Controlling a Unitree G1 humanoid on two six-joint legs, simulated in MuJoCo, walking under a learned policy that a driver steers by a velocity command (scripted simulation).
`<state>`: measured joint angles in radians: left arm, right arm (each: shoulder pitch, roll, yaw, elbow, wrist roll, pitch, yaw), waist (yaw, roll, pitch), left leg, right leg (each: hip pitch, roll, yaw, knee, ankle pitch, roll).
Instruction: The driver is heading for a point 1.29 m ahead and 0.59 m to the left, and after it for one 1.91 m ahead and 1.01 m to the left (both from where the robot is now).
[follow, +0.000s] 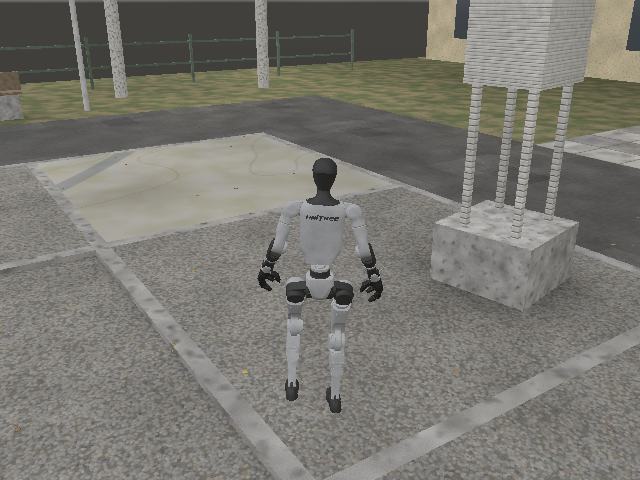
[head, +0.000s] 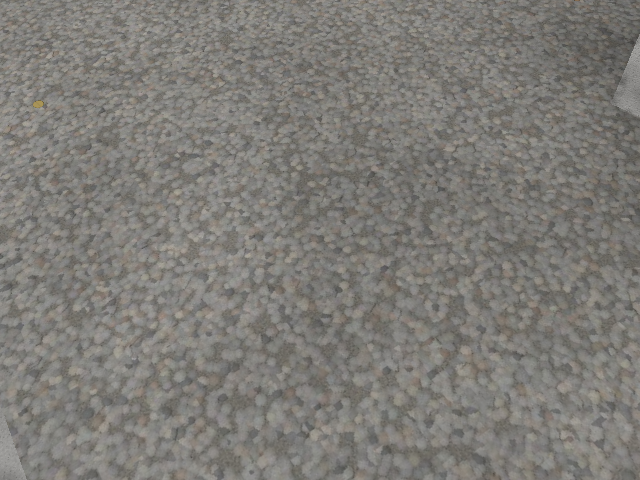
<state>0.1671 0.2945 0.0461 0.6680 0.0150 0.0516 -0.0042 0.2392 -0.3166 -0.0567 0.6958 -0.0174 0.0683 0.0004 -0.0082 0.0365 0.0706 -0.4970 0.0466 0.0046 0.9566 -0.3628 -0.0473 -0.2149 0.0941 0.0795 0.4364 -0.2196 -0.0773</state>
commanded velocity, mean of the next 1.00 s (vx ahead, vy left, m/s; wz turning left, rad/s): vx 0.00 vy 0.00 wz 0.67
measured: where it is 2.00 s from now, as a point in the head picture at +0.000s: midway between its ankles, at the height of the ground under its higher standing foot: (197, 434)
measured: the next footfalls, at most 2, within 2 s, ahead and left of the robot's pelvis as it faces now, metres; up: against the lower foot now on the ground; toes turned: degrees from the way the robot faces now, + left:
left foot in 0.18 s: +0.04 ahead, +0.11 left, +0.00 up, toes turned +5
right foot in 0.58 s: +0.12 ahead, -0.07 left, +0.00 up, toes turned +33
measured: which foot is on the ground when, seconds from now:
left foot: up 0.00-0.16, down 0.18-0.58, up 0.60-1.00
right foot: down 0.00-0.18, up 0.20-0.56, down 0.58-1.00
